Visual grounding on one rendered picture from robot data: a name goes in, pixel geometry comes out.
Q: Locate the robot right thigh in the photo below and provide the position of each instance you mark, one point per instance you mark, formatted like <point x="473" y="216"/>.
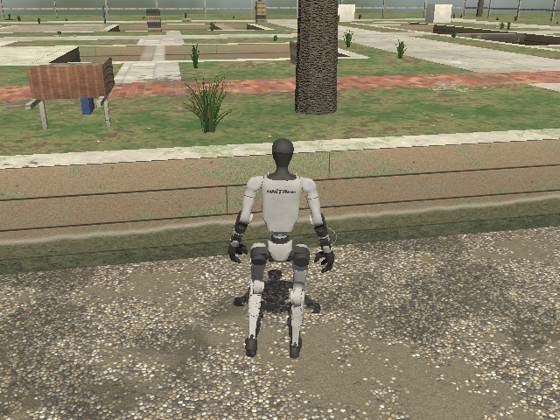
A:
<point x="300" y="265"/>

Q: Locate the right robot forearm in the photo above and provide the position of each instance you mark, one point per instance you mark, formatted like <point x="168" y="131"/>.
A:
<point x="323" y="236"/>

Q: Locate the left robot forearm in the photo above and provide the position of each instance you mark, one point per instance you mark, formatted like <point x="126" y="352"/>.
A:
<point x="239" y="230"/>

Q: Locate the right robot upper arm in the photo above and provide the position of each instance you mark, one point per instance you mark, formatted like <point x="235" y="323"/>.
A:
<point x="309" y="186"/>

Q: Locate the robot left hand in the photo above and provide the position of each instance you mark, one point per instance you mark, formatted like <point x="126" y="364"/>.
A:
<point x="238" y="250"/>

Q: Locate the robot right hand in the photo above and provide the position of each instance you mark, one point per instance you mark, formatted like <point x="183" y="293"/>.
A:
<point x="329" y="259"/>

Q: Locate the left robot upper arm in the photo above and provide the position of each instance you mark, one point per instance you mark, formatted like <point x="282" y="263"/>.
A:
<point x="249" y="198"/>

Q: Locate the left robot shin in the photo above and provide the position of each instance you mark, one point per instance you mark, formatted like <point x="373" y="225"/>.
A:
<point x="254" y="305"/>

